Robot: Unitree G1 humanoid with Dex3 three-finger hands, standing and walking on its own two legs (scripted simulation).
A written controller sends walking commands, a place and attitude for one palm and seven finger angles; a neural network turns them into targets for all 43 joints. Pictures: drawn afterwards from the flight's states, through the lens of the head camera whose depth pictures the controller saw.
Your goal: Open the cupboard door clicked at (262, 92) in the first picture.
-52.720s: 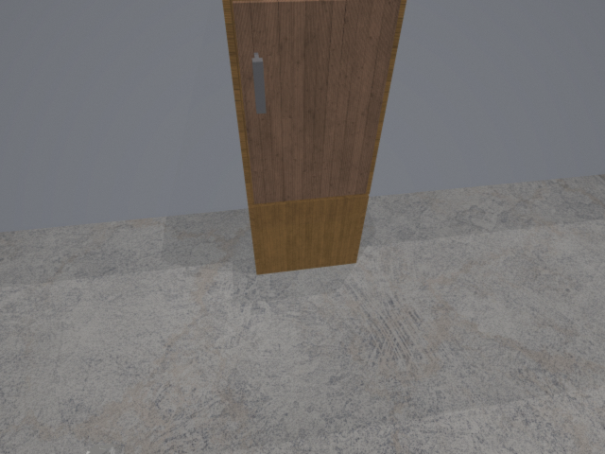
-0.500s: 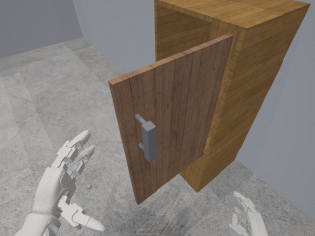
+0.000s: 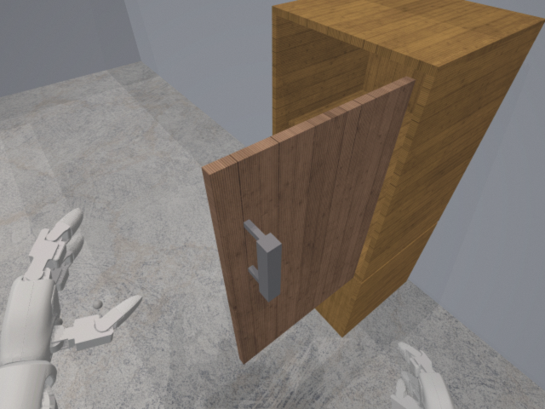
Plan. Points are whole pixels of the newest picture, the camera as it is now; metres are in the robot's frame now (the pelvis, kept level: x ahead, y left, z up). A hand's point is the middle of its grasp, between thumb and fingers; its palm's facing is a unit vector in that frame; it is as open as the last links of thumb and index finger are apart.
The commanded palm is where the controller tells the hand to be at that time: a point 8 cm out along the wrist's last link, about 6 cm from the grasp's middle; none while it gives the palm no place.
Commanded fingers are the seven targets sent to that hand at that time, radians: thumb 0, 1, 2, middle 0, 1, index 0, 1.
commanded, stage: draw the hand back to the body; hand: left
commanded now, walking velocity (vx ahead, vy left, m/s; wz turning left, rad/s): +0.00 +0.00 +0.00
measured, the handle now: (260, 260) +0.31 +0.06 +0.07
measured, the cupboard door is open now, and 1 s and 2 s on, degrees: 90 90 90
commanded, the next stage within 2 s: step back with the hand held close in 0.62 s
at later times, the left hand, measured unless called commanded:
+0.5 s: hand (89, 288) +0.20 +0.24 +0.14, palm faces +0.43 -0.82 -0.38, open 7.5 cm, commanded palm +0.15 +0.28 +0.17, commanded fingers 0.00 0.90 0.90 -0.20 -0.30 -0.20 -0.30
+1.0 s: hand (84, 300) +0.18 +0.24 +0.15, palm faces +0.33 -0.81 -0.49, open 7.4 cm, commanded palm +0.13 +0.28 +0.18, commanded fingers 0.00 0.90 0.90 -0.20 -0.30 -0.20 -0.30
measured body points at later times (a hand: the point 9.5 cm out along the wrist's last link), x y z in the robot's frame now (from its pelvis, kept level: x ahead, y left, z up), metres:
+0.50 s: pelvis +0.01 -0.02 +0.00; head -0.01 -0.03 +0.45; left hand +0.17 +0.28 +0.17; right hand +0.19 -0.24 -0.08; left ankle +0.00 +0.09 -0.74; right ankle -0.04 -0.13 -0.74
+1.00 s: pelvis -0.02 -0.01 +0.00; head +0.00 -0.03 +0.45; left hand +0.16 +0.28 +0.17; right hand +0.16 -0.26 -0.08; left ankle +0.00 +0.09 -0.74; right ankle -0.04 -0.13 -0.74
